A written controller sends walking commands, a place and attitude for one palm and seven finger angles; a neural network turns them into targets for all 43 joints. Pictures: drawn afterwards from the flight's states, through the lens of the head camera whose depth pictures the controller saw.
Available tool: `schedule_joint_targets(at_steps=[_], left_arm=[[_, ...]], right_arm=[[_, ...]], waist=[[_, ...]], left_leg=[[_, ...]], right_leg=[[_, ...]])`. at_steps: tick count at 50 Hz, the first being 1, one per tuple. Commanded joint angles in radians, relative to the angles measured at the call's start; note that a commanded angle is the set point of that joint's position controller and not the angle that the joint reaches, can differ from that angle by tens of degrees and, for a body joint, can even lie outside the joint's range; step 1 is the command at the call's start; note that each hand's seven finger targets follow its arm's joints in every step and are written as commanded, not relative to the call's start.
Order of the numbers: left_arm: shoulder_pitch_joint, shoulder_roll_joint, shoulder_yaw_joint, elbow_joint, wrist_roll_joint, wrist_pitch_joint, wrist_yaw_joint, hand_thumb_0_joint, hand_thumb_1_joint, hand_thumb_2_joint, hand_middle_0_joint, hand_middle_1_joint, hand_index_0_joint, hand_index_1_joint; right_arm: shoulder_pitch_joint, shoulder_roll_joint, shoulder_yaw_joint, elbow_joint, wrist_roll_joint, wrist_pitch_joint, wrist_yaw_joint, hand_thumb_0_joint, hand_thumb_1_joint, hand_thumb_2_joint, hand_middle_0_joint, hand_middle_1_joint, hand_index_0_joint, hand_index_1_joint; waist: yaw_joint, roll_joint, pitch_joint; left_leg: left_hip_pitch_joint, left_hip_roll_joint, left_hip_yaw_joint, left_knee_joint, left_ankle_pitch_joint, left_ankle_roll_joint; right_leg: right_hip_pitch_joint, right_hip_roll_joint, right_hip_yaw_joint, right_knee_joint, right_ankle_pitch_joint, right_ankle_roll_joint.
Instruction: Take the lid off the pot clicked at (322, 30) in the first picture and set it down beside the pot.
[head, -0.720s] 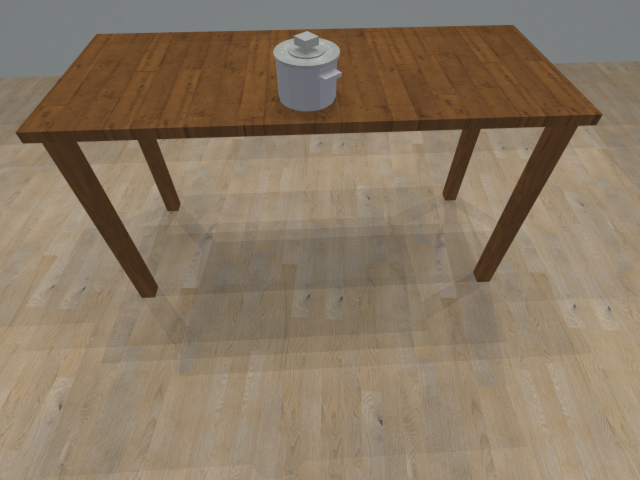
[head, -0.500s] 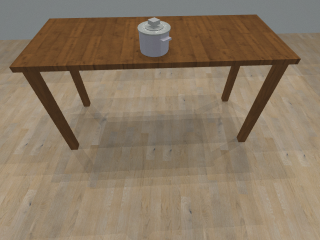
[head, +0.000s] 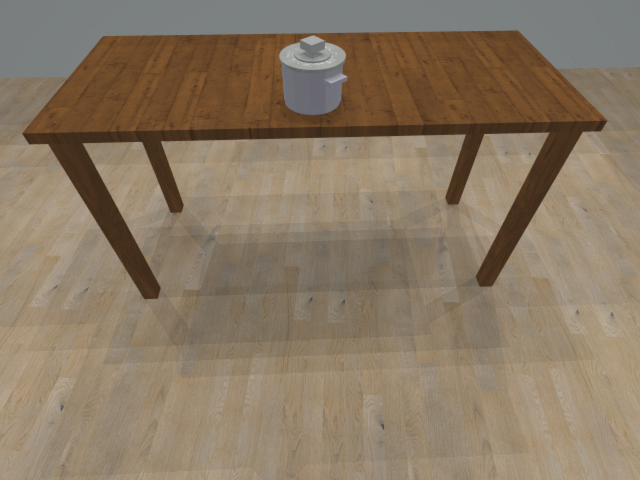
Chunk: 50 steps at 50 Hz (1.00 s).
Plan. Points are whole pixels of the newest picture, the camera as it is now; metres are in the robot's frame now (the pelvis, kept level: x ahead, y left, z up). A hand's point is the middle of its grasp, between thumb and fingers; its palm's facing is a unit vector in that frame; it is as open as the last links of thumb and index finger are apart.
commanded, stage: walk to a spot facing it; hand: left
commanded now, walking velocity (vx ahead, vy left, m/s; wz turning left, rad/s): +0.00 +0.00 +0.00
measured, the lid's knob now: (312, 44) +0.99 +0.08 +0.10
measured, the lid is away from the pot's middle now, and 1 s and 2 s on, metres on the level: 0.00 0.00 0.00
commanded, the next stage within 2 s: turn to face it in 0.78 s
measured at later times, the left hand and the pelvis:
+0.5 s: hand out of the picture +0.07 +0.16 -0.18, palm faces -0.14 -0.95 -0.27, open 7.4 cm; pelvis +0.02 -0.04 -0.03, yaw -12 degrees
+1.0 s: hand (261, 463) +0.18 +0.10 -0.17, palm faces -0.28 -0.93 -0.25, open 7.4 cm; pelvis +0.19 -0.09 -0.02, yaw -24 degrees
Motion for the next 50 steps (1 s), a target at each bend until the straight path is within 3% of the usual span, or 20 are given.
schedule_joint_targets(at_steps=[1,4,8,11,14,15,16,19,21,22,23,24,26,27,30,39,45,48,49,50], left_arm=[[-0.017,0.191,0.039,-0.059,-0.006,-0.020,0.019,0.000,0.900,0.900,-0.200,-0.300,-0.200,-0.300],[-0.023,0.199,0.046,-0.066,-0.003,-0.013,0.016,0.000,0.900,0.900,-0.200,-0.300,-0.200,-0.300],[0.037,0.118,0.046,-0.086,-0.003,0.020,0.018,0.000,0.900,0.900,-0.200,-0.300,-0.200,-0.300],[0.062,0.112,0.058,-0.128,0.002,0.035,0.011,0.000,0.900,0.900,-0.200,-0.300,-0.200,-0.300],[0.075,0.087,0.067,-0.177,0.010,0.043,-0.011,0.000,0.900,0.900,-0.200,-0.300,-0.200,-0.300],[0.076,0.064,0.070,-0.194,0.010,0.041,-0.017,0.000,0.900,0.900,-0.200,-0.300,-0.200,-0.300],[0.044,0.050,0.075,-0.216,0.009,0.039,-0.025,0.000,0.900,0.900,-0.200,-0.300,-0.200,-0.300],[0.070,0.016,0.077,-0.233,0.009,0.023,-0.044,0.000,0.900,0.900,-0.200,-0.300,-0.200,-0.300],[0.226,0.002,0.085,-0.183,0.011,0.011,-0.044,0.000,0.900,0.900,-0.200,-0.300,-0.200,-0.300],[0.352,0.096,0.104,-0.150,0.016,-0.008,-0.028,0.000,0.900,0.900,-0.200,-0.300,-0.200,-0.300],[0.441,0.191,0.122,-0.138,0.004,-0.017,-0.006,0.000,0.900,0.900,-0.200,-0.300,-0.200,-0.300],[0.438,0.168,0.122,-0.145,-0.005,-0.020,0.014,0.000,0.900,0.900,-0.200,-0.300,-0.200,-0.300],[0.304,0.097,0.105,-0.174,0.001,-0.031,0.013,0.000,0.900,0.900,-0.200,-0.300,-0.200,-0.300],[0.267,0.071,0.099,-0.186,0.003,-0.037,0.011,0.000,0.900,0.900,-0.200,-0.300,-0.200,-0.300],[0.296,0.047,0.098,-0.165,0.002,-0.052,0.008,0.000,0.900,0.900,-0.200,-0.300,-0.200,-0.300],[0.414,0.004,0.086,-0.113,0.006,-0.067,0.028,0.000,0.900,0.900,-0.200,-0.300,-0.200,-0.300],[0.421,-0.004,0.080,-0.105,0.012,-0.062,0.048,0.000,0.900,0.900,-0.200,-0.300,-0.200,-0.300],[0.376,0.007,0.077,-0.092,0.002,-0.072,0.056,0.000,0.900,0.900,-0.200,-0.300,-0.200,-0.300],[0.362,0.015,0.076,-0.085,-0.002,-0.069,0.057,0.000,0.900,0.900,-0.200,-0.300,-0.200,-0.300],[0.361,-0.010,0.074,-0.089,-0.012,-0.067,0.057,0.000,0.900,0.900,-0.200,-0.300,-0.200,-0.300]], right_arm=[[-0.016,-0.177,-0.030,-0.056,0.005,-0.017,-0.017,0.000,-0.900,-0.900,0.200,0.300,0.200,0.300],[-0.008,-0.181,-0.037,-0.059,0.004,-0.017,-0.021,0.000,-0.900,-0.900,0.200,0.300,0.200,0.300],[0.063,-0.096,-0.037,-0.083,0.003,0.002,-0.030,0.000,-0.900,-0.900,0.200,0.300,0.200,0.300],[0.081,-0.111,-0.054,-0.126,-0.001,0.013,-0.031,0.000,-0.900,-0.900,0.200,0.300,0.200,0.300],[0.096,-0.154,-0.076,-0.167,-0.010,0.016,-0.020,0.000,-0.900,-0.900,0.200,0.300,0.200,0.300],[0.106,-0.179,-0.089,-0.177,-0.010,0.011,-0.018,0.000,-0.900,-0.900,0.200,0.300,0.200,0.300],[0.110,-0.185,-0.096,-0.185,-0.009,0.001,-0.016,0.000,-0.900,-0.900,0.200,0.300,0.200,0.300],[0.088,-0.161,-0.099,-0.198,-0.014,-0.014,-0.013,0.000,-0.900,-0.900,0.200,0.300,0.200,0.300],[0.067,-0.136,-0.095,-0.197,-0.013,-0.011,-0.011,0.000,-0.900,-0.900,0.200,0.300,0.200,0.300],[0.061,-0.065,-0.078,-0.225,-0.003,-0.005,-0.003,0.000,-0.900,-0.900,0.200,0.300,0.200,0.300],[-0.016,-0.021,-0.065,-0.291,-0.005,-0.014,0.006,0.000,-0.900,-0.900,0.200,0.300,0.200,0.300],[-0.066,-0.063,-0.075,-0.304,-0.008,-0.017,0.002,0.000,-0.900,-0.900,0.200,0.300,0.200,0.300],[-0.040,-0.046,-0.079,-0.282,-0.012,-0.028,0.006,0.000,-0.900,-0.900,0.200,0.300,0.200,0.300],[-0.013,-0.032,-0.080,-0.264,-0.015,-0.023,0.010,0.000,-0.900,-0.900,0.200,0.300,0.200,0.300],[0.021,0.009,-0.081,-0.251,-0.013,-0.013,0.014,0.000,-0.900,-0.900,0.200,0.300,0.200,0.300],[-0.114,0.044,-0.078,-0.309,-0.006,-0.021,0.018,0.000,-0.900,-0.900,0.200,0.300,0.200,0.300],[-0.192,0.072,-0.061,-0.337,0.004,-0.032,0.018,0.000,-0.900,-0.900,0.200,0.300,0.200,0.300],[0.010,0.068,-0.052,-0.250,0.006,-0.044,0.000,0.000,-0.900,-0.900,0.200,0.300,0.200,0.300],[0.139,0.044,-0.055,-0.199,0.004,-0.045,-0.004,0.000,-0.900,-0.900,0.200,0.300,0.200,0.300],[0.271,-0.006,-0.065,-0.163,-0.006,-0.043,-0.014,0.000,-0.900,-0.900,0.200,0.300,0.200,0.300]], waist=[[-0.001,0.004,-0.073],[-0.006,0.000,-0.050],[-0.009,-0.008,-0.054],[-0.007,0.015,-0.039],[-0.008,0.115,0.033],[-0.013,0.193,0.051],[-0.018,0.210,0.066],[0.010,0.123,0.040],[0.082,0.048,0.014],[0.130,-0.232,0.011],[0.159,-0.393,0.032],[0.144,-0.233,0.052],[0.061,-0.064,0.060],[0.037,-0.043,0.046],[0.023,-0.076,0.015],[0.064,-0.112,0.024],[0.069,-0.126,0.058],[-0.025,-0.130,-0.029],[-0.069,-0.121,-0.073],[-0.118,-0.063,-0.131]], left_leg=[[0.036,0.089,-0.075,-0.029,0.177,0.046],[0.052,0.098,-0.050,-0.016,0.159,0.043],[0.038,0.105,0.008,0.057,0.140,0.028],[0.024,0.129,0.008,0.066,-0.006,0.043],[-0.011,0.208,-0.115,-0.060,-0.457,0.106],[-0.029,0.290,-0.190,-0.133,-0.533,0.153],[-0.042,0.361,-0.224,-0.180,-0.504,0.196],[-0.043,0.342,-0.069,-0.090,-0.325,0.169],[-0.197,0.245,0.080,0.160,-0.321,0.101],[-0.438,0.111,0.194,0.525,-0.393,0.029],[-0.665,0.019,0.149,0.814,-0.472,0.005],[-0.692,0.055,0.023,0.891,-0.367,0.020],[-0.648,0.105,-0.011,0.881,-0.199,0.013],[-0.594,0.106,0.002,0.841,-0.143,0.001],[-0.550,0.089,0.033,0.763,-0.053,-0.016],[-0.662,0.062,0.043,0.662,0.024,-0.018],[-0.521,-0.003,0.096,0.449,-0.014,0.015],[-0.170,-0.096,0.154,0.238,0.097,0.059],[-0.002,-0.094,0.124,0.172,0.201,0.076],[0.212,0.038,-0.024,0.197,0.485,0.139]], right_leg=[[0.004,-0.138,0.116,-0.065,0.192,-0.001],[-0.034,-0.125,0.144,-0.057,0.205,-0.009],[-0.090,-0.113,0.175,0.028,0.262,-0.006],[-0.161,-0.076,0.187,0.082,0.105,-0.010],[-0.306,0.012,0.142,0.194,-0.310,-0.006],[-0.339,0.036,0.061,0.352,-0.268,0.005],[-0.369,-0.005,0.010,0.479,-0.262,0.015],[-0.298,-0.071,-0.017,0.390,-0.261,0.012],[-0.028,-0.019,-0.076,0.190,-0.136,0.004],[0.146,-0.158,0.238,-0.040,-0.323,-0.068],[0.159,-0.406,0.707,-0.225,-0.334,-0.194],[0.137,-0.401,0.751,-0.222,-0.321,-0.229],[0.048,-0.336,0.589,-0.166,-0.273,-0.231],[0.009,-0.296,0.494,-0.162,-0.191,-0.214],[0.016,-0.229,0.366,-0.153,0.048,-0.189],[0.197,-0.201,0.346,-0.099,0.446,-0.175],[0.224,-0.177,0.320,-0.043,0.758,-0.150],[0.183,-0.126,0.216,0.115,1.014,-0.084],[0.120,-0.112,0.185,0.262,0.938,-0.060],[-0.048,-0.065,0.142,0.477,0.681,-0.024]])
